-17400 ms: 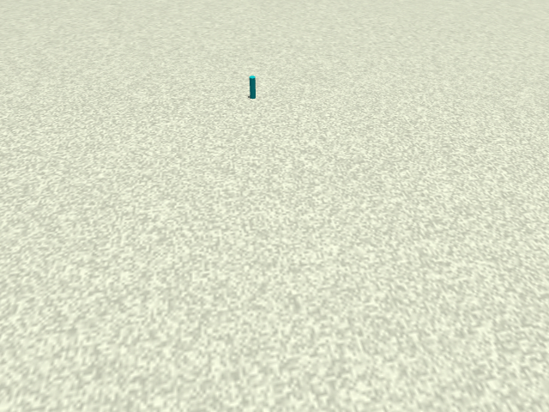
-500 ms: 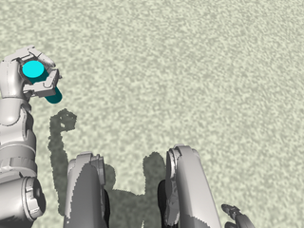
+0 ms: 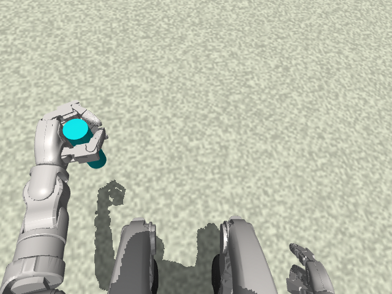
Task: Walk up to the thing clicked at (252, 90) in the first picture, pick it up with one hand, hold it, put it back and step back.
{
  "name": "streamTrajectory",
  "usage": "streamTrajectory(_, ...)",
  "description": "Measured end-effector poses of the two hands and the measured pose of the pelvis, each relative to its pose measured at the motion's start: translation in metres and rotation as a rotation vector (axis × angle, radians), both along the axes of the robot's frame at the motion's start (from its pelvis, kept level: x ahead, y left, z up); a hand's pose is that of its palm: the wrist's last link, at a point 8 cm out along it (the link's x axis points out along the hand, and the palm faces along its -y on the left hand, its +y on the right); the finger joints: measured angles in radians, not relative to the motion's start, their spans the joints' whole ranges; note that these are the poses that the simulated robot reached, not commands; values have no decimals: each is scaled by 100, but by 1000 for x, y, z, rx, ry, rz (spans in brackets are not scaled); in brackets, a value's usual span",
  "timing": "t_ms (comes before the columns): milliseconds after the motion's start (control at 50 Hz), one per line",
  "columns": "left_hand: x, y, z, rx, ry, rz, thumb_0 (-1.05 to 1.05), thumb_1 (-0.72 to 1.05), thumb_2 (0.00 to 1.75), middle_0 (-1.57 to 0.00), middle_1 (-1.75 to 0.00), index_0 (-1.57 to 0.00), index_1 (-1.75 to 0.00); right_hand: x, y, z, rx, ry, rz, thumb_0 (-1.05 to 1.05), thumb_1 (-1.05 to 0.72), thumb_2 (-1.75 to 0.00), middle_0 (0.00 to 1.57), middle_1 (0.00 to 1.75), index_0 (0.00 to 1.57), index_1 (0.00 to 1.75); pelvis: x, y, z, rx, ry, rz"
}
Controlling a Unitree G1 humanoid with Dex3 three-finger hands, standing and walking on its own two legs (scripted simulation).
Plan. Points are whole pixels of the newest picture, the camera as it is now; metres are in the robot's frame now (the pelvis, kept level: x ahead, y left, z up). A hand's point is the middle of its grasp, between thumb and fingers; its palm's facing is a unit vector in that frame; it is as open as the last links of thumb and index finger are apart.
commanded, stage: lift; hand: left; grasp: from the side
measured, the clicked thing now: (87, 146) +0.42 +0.22 -0.03
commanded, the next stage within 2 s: hold in 1.18 s
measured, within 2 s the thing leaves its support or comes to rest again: neither
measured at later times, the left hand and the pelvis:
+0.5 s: hand (51, 97) +0.40 +0.19 +0.17, palm faces +0.07 -1.00 -0.03, open 5.1 cm; pelvis +0.04 +0.01 +0.13, yaw +1 degrees
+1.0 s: hand (35, 63) +0.40 +0.18 +0.23, palm faces +0.07 -1.00 -0.02, open 5.1 cm; pelvis +0.06 +0.00 +0.19, yaw +2 degrees
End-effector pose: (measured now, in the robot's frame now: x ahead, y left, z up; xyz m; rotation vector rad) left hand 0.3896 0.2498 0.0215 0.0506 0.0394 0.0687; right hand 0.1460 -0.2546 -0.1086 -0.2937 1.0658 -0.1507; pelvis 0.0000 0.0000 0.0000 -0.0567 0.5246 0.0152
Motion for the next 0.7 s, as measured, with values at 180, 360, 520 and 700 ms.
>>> streamTrajectory(180,-10,0,74,-1,1,19,7,19,114,-99,-116,-106,-115,19,11,66,19,-53,-3,0,-91,-90,20,30,20,29,17,3,62,1,-73,9)
streamTrajectory(360,-15,0,122,-11,14,10,7,19,115,-99,-117,-106,-115,24,13,118,25,-79,1,0,-90,-89,20,30,20,29,30,4,109,5,-152,16)
streamTrajectory(520,-19,-4,151,-23,8,3,7,18,115,-99,-117,-105,-116,23,13,147,22,-73,6,0,-90,-89,20,30,20,29,38,5,137,11,-206,18)
streamTrajectory(700,-19,-7,179,-25,-6,7,7,18,115,-99,-118,-105,-117,24,18,168,37,-73,6,0,-91,-90,20,30,20,29,46,5,161,20,-258,17)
